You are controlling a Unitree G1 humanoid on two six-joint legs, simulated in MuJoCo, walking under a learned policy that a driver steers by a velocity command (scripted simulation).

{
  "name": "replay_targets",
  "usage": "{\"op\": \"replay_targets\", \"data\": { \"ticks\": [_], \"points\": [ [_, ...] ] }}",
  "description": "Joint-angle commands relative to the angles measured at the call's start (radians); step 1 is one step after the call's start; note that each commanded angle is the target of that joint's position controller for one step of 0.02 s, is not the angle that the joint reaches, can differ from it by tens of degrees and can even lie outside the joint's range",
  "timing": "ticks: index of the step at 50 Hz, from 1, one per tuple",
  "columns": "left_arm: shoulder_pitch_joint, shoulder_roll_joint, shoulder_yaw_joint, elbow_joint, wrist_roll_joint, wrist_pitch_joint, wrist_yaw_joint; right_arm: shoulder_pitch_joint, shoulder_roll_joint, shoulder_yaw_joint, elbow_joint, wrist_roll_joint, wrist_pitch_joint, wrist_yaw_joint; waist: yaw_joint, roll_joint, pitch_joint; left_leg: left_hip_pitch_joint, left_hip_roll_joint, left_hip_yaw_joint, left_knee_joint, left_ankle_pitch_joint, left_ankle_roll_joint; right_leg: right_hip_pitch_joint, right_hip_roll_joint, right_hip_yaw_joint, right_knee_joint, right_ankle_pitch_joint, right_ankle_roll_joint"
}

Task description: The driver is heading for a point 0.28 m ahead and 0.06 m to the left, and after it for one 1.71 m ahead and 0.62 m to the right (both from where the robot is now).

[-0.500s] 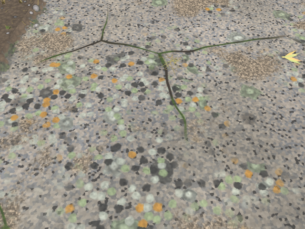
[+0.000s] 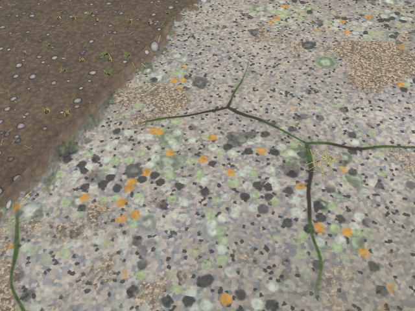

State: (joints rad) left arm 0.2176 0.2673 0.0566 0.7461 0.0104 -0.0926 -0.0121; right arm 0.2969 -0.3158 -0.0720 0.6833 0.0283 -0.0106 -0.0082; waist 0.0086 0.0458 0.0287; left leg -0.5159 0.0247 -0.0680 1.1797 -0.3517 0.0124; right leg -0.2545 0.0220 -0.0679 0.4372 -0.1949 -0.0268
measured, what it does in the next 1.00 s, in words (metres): walks ahead: left foot, then right foot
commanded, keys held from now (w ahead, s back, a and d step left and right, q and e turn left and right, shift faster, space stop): w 0.08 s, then no key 0.42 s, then e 0.50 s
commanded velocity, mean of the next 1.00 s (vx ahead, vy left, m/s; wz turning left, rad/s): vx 0.16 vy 0.00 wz -0.03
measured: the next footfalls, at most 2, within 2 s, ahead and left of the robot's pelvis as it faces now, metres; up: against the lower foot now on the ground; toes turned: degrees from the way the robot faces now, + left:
left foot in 0.30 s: +0.30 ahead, +0.15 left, +0.00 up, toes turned +1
right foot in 0.60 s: +0.29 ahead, -0.09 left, +0.00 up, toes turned +3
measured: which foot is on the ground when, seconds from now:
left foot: up 0.00-0.28, down 0.30-1.00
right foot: down 0.00-0.30, up 0.32-0.58, down 0.60-0.84, up 0.86-1.00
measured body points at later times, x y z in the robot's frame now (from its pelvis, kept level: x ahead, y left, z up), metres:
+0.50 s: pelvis +0.20 +0.05 -0.01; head +0.23 +0.06 +0.44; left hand +0.27 +0.33 -0.13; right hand +0.39 -0.18 -0.10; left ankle +0.27 +0.15 -0.74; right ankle +0.19 -0.11 -0.70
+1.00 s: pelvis +0.24 +0.03 +0.00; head +0.28 +0.02 +0.45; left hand +0.42 +0.30 -0.11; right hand +0.33 -0.27 -0.11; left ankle +0.26 +0.15 -0.74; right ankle +0.21 -0.09 -0.68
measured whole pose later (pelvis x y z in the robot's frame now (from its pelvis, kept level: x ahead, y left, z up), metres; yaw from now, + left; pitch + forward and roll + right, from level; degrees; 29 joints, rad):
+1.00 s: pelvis +0.24 +0.03 +0.00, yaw -7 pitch +1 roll +1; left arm 0.15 0.32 0.08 0.75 -0.02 0.05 0.01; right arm 0.14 -0.28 -0.08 0.80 -0.01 0.00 -0.05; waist -0.01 -0.02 0.06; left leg -0.26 0.05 0.14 0.47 -0.24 0.01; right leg -0.48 -0.03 0.00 0.99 -0.48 0.06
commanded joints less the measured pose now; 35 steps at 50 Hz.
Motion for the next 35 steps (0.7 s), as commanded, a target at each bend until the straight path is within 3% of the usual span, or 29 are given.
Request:
{"op": "replay_targets", "data": {
  "ticks": [1,4,7,10,12,14,15,16,17,18,19,20,21,23,27,30,31,32,33,35],
  "points": [
    [0.006,0.123,0.032,-0.032,-0.004,-0.022,0.004,-0.031,-0.047,-0.017,-0.09,-0.003,-0.005,0.002,0.011,-0.143,-0.002,-0.178,0.083,-0.047,-0.047,0.074,-0.008,0.123,-0.281,0.25,-0.274,0.067,-0.159],
    [0.035,0.15,0.04,0.0,-0.005,-0.024,0.0,-0.078,-0.02,-0.004,-0.098,-0.01,-0.014,0.007,0.016,-0.109,-0.002,-0.199,0.074,-0.053,-0.202,0.184,-0.014,0.162,-0.281,0.169,-0.293,0.186,-0.178],
    [0.012,0.165,0.038,0.015,-0.014,-0.008,0.005,-0.167,0.006,0.01,-0.11,-0.023,-0.034,0.025,0.029,-0.108,0.022,-0.085,0.044,0.027,-0.444,0.332,-0.014,0.127,-0.229,0.027,-0.26,0.461,-0.146],
    [0.079,0.193,0.04,0.054,-0.029,0.009,0.011,-0.238,0.006,0.012,-0.129,-0.02,-0.046,0.045,0.055,-0.126,-0.005,0.002,0.011,0.066,-0.568,0.39,-0.002,0.184,-0.242,0.01,-0.211,0.547,-0.127],
    [0.078,0.213,0.045,0.068,-0.042,0.02,0.013,-0.223,-0.026,0.0,-0.13,-0.026,-0.047,0.05,0.026,-0.148,-0.026,0.055,-0.012,0.068,-0.633,0.336,0.029,0.236,-0.257,0.018,-0.135,0.616,-0.107],
    [0.063,0.203,0.041,0.074,-0.048,0.026,0.018,-0.07,-0.084,-0.03,-0.079,-0.041,-0.047,0.04,-0.067,-0.128,-0.114,0.296,-0.053,0.091,-0.745,0.441,0.078,0.213,-0.211,-0.015,0.065,0.683,-0.057],
    [0.09,0.164,0.025,0.064,-0.023,0.021,0.019,0.013,-0.154,-0.047,-0.061,-0.05,-0.042,0.025,-0.092,-0.054,-0.198,0.503,0.046,0.0,-0.711,0.803,0.116,0.091,-0.155,-0.048,0.247,0.481,-0.004],
    [0.2,0.067,-0.017,0.045,0.016,0.014,0.004,0.041,-0.202,-0.041,-0.067,-0.079,-0.031,0.011,-0.039,0.183,-0.35,0.86,0.342,-0.347,-0.623,1.203,0.308,-0.243,-0.04,-0.033,0.612,-0.307,0.071],
    [0.244,0.093,-0.02,0.085,-0.006,0.02,-0.005,0.04,-0.13,-0.018,-0.066,-0.055,-0.025,0.015,-0.05,0.155,-0.511,0.854,0.408,-0.45,-0.654,1.13,0.385,-0.251,-0.045,0.135,0.753,-0.539,0.083],
    [0.154,0.163,0.0,0.071,-0.035,0.031,-0.008,-0.005,-0.093,-0.008,-0.063,-0.041,-0.021,0.024,-0.068,0.084,-0.409,0.746,0.33,-0.345,-0.694,1.012,0.343,-0.29,-0.081,0.15,0.775,-0.504,0.085],
    [0.081,0.15,-0.003,0.052,-0.038,0.041,0.0,-0.075,-0.068,0.001,-0.056,-0.033,-0.024,0.027,-0.048,0.049,-0.291,0.64,0.274,-0.27,-0.726,0.899,0.294,-0.331,-0.104,0.131,0.732,-0.457,0.085],
    [0.059,0.142,-0.002,0.057,-0.024,0.055,0.012,-0.13,-0.049,0.008,-0.052,-0.032,-0.026,0.028,-0.025,0.015,-0.217,0.515,0.245,-0.228,-0.763,0.809,0.262,-0.311,-0.125,0.13,0.666,-0.412,0.094],
    [0.075,0.139,0.001,0.064,-0.017,0.074,0.022,-0.178,-0.049,0.008,-0.047,-0.038,-0.026,0.028,0.014,0.032,-0.183,0.383,0.219,-0.184,-0.804,0.729,0.24,-0.22,-0.138,0.129,0.594,-0.367,0.102],
    [0.119,0.105,-0.006,0.086,-0.012,0.101,0.036,-0.232,-0.066,-0.002,-0.036,-0.057,-0.022,0.026,0.049,0.074,-0.16,0.224,0.183,-0.124,-0.861,0.617,0.235,-0.075,-0.108,0.088,0.474,-0.301,0.117],
    [0.106,0.083,-0.013,0.107,-0.005,0.12,0.041,-0.255,-0.036,0.008,0.005,-0.058,-0.02,0.013,0.044,0.081,-0.173,0.154,0.169,-0.077,-0.898,0.262,0.202,0.08,-0.098,0.074,0.257,-0.067,0.091],
    [0.035,0.124,-0.003,0.07,0.016,0.123,0.034,-0.248,-0.051,0.005,0.035,-0.047,-0.009,-0.002,0.039,0.068,-0.083,0.092,0.125,-0.051,-0.89,-0.107,0.115,0.103,-0.078,0.057,0.154,0.006,0.036],
    [-0.003,0.152,-0.001,0.04,0.017,0.123,0.036,-0.217,-0.055,0.003,0.051,-0.045,-0.003,-0.01,0.022,0.023,-0.028,0.103,0.102,-0.038,-0.853,-0.148,0.074,0.047,-0.114,0.11,0.077,0.046,0.003],
    [-0.047,0.217,0.015,0.023,0.004,0.121,0.042,-0.164,-0.053,-0.002,0.053,-0.048,0.001,-0.017,-0.033,-0.118,0.013,0.13,0.03,0.026,-0.8,-0.134,0.032,-0.042,-0.159,0.177,0.022,0.02,-0.041],
    [-0.061,0.221,0.024,0.023,-0.004,0.119,0.041,-0.183,-0.042,-0.002,0.055,-0.049,0.005,-0.03,-0.023,-0.209,0.028,0.206,-0.026,0.107,-0.714,-0.041,0.001,-0.143,-0.171,0.235,-0.052,-0.11,-0.074],
    [-0.064,0.2,0.023,0.016,-0.001,0.106,0.04,-0.213,-0.036,-0.012,0.048,-0.043,0.009,-0.042,-0.018,-0.267,0.029,0.246,-0.065,0.126,-0.599,0.082,-0.001,-0.165,-0.214,0.353,-0.124,-0.09,-0.098]
  ]
}}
